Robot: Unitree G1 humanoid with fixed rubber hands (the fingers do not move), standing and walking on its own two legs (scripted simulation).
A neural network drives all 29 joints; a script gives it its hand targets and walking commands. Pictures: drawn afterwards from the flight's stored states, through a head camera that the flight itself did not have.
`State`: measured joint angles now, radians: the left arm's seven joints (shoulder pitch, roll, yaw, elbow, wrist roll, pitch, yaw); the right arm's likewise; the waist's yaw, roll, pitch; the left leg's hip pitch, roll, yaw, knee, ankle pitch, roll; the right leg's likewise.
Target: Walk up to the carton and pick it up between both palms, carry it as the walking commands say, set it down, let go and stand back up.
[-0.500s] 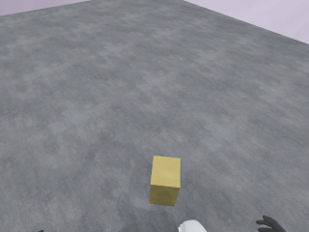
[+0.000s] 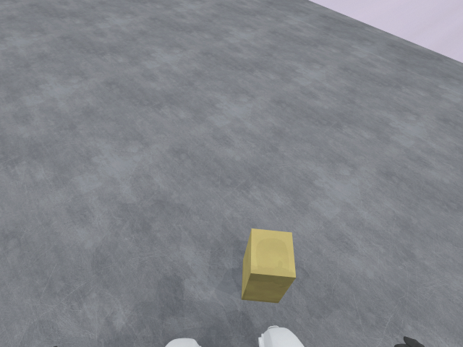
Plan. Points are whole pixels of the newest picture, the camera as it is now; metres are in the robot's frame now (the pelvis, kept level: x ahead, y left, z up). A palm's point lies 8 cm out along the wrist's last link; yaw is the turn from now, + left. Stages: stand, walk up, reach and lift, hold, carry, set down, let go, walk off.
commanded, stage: walk up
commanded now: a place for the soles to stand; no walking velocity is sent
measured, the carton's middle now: (265, 267) +0.50 -0.15 -0.58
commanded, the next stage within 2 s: none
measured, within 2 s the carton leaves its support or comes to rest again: neither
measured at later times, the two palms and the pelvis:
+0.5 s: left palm (84, 345) +0.14 +0.26 -0.08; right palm out of the picture +0.10 -0.42 -0.07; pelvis +0.02 -0.07 +0.00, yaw -4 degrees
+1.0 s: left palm (105, 326) +0.17 +0.23 -0.06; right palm out of the picture +0.08 -0.43 -0.07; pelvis +0.02 -0.10 +0.01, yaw -5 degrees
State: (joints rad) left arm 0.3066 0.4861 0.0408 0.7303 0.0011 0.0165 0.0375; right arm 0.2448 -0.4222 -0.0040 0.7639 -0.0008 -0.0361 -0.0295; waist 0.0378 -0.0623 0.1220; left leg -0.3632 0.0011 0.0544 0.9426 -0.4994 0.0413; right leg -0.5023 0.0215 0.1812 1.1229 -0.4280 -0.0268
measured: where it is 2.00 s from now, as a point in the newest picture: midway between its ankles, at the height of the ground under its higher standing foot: outside the picture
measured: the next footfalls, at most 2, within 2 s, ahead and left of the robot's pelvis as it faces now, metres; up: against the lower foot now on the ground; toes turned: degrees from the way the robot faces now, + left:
right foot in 0.42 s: +0.12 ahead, -0.24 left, +0.00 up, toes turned +2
right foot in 1.72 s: +0.09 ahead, -0.26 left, +0.00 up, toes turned -1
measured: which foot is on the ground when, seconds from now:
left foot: down 0.00-1.00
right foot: up 0.00-0.40, down 0.42-1.00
